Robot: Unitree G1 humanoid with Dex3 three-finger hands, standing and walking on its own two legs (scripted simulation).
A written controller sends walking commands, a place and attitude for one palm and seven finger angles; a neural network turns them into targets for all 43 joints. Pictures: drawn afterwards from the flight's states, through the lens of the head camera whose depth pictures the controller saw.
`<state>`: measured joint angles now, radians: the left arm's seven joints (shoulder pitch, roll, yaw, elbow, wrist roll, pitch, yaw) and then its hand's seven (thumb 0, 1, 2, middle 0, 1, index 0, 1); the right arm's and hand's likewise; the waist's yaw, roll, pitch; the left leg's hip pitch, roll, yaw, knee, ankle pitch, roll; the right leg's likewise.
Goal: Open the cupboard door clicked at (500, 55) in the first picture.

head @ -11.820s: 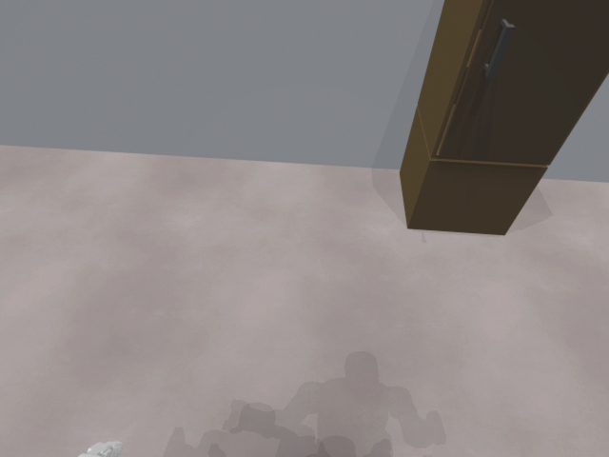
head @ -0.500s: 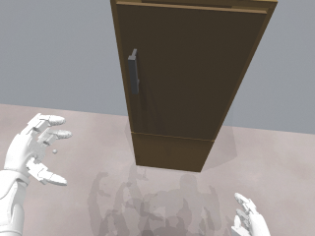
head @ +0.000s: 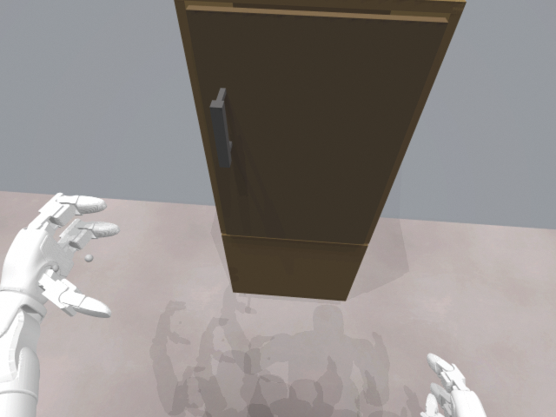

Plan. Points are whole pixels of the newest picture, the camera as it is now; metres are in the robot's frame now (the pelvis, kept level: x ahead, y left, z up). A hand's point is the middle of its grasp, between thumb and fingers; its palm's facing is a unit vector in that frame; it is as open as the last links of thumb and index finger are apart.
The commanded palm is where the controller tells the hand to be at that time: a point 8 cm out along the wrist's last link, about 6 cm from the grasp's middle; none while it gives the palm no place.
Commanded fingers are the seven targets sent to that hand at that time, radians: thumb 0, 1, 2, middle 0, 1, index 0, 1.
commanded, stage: raise the hand with hooked fingers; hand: left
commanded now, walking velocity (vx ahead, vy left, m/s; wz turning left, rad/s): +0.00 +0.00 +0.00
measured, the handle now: (223, 129) +0.59 +0.15 +0.08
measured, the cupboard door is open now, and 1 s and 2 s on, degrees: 0 0 0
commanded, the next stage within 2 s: move the hooked fingers beside the handle in 0.12 s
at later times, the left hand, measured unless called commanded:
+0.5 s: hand (112, 232) +0.33 +0.26 +0.09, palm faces -0.04 -1.00 -0.01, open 14.0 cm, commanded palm +0.31 +0.31 +0.09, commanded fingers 0.00 -0.50 0.30 -0.30 -1.20 -0.30 -1.20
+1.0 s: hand (152, 194) +0.40 +0.22 +0.09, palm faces -0.04 -1.00 -0.01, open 14.0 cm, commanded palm +0.39 +0.28 +0.08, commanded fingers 0.00 -0.50 0.30 -0.30 -1.20 -0.30 -1.20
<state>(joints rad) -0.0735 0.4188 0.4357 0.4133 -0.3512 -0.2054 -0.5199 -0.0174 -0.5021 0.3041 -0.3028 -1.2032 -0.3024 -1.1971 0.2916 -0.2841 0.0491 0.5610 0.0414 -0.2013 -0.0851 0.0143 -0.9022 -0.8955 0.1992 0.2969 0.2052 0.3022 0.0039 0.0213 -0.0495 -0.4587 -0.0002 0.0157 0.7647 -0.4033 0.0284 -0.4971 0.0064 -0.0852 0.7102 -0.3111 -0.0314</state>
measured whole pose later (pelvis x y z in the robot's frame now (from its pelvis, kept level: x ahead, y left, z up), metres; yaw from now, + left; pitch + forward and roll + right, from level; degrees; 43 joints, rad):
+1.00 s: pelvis +0.00 +0.00 -0.01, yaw +0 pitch +10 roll -1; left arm -0.54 0.43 0.35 0.84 -0.23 -0.27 -0.41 -0.02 -0.50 0.30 -0.30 -1.20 -0.30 -1.20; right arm 0.34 -0.28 0.05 0.61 0.04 -0.09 -0.07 0.01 -0.90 -0.90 0.20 0.30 0.21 0.30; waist -0.05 0.01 -0.06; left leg -0.56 0.00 0.03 0.79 -0.40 0.03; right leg -0.61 0.00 -0.07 0.75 -0.31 -0.03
